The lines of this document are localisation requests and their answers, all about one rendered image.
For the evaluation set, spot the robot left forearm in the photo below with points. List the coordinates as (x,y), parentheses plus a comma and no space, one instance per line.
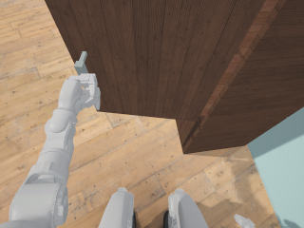
(55,157)

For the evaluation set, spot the left robot upper arm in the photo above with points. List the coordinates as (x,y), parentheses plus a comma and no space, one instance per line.
(39,205)

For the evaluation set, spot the left robot hand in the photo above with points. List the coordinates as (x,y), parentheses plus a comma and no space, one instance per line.
(73,98)

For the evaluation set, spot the right robot hand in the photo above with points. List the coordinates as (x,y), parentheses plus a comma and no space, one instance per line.
(244,222)

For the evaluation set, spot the handle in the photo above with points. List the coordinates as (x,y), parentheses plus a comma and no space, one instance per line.
(80,65)

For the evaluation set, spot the robot left thigh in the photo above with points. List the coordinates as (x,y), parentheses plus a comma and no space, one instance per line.
(119,208)

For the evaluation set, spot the cupboard door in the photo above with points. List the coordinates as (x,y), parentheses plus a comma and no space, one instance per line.
(155,58)

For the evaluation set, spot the right robot shin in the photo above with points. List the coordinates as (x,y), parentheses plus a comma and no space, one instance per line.
(172,223)

